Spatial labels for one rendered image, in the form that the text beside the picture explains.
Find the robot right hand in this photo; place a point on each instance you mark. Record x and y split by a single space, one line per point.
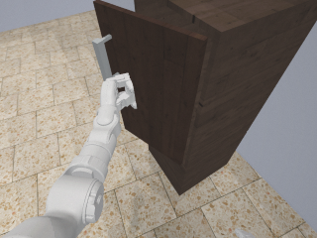
243 234

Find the handle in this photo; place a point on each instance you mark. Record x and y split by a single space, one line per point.
102 58

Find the robot left upper arm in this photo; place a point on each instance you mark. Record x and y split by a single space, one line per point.
74 202

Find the robot left forearm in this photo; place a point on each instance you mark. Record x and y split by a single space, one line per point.
96 153

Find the cupboard door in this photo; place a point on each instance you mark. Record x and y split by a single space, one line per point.
164 63

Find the robot left hand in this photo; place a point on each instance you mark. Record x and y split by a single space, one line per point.
109 94

